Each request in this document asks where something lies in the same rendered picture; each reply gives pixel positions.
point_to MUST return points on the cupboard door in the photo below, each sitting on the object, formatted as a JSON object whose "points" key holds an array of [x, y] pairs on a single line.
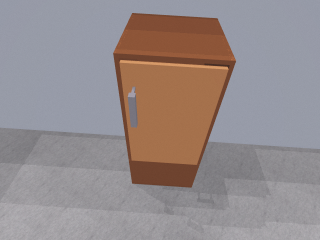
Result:
{"points": [[175, 106]]}

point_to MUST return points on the handle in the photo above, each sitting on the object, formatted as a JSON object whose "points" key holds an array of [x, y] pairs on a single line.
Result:
{"points": [[132, 104]]}

